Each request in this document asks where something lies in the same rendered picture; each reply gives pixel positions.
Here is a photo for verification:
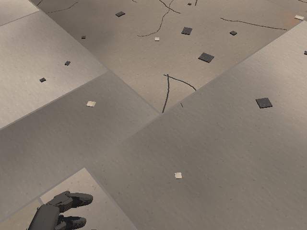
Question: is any robot left hand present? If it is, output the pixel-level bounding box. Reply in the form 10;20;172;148
26;191;96;230

